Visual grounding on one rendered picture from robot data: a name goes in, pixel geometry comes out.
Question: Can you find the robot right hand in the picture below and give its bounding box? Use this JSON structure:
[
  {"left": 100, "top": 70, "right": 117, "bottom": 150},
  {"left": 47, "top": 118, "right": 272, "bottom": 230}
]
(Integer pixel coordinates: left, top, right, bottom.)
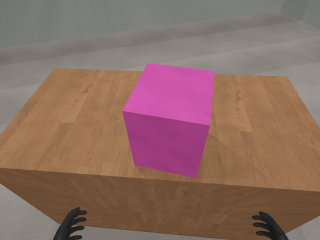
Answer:
[{"left": 252, "top": 211, "right": 289, "bottom": 240}]

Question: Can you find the carton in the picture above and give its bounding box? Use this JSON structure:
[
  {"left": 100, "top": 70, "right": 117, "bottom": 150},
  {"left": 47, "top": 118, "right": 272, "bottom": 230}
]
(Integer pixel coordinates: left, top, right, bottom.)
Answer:
[{"left": 122, "top": 63, "right": 215, "bottom": 178}]

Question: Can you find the robot left hand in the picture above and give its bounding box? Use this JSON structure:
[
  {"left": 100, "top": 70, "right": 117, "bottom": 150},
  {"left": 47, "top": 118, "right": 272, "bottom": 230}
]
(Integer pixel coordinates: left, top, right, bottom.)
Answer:
[{"left": 53, "top": 207, "right": 87, "bottom": 240}]

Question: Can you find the pedestal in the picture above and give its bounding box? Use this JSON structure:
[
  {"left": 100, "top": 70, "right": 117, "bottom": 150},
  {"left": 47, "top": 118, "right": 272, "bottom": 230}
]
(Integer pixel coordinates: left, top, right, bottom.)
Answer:
[{"left": 0, "top": 68, "right": 320, "bottom": 240}]

